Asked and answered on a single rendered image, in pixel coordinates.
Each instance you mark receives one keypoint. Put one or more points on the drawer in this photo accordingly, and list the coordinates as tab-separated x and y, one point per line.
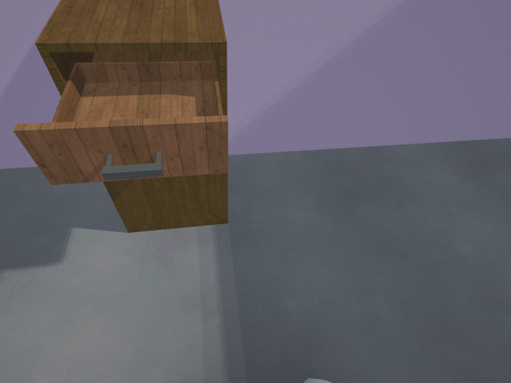
132	110

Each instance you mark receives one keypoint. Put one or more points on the handle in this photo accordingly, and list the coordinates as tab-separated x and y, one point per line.
110	172

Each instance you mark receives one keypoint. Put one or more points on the cabinet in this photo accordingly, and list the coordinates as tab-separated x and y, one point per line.
81	31

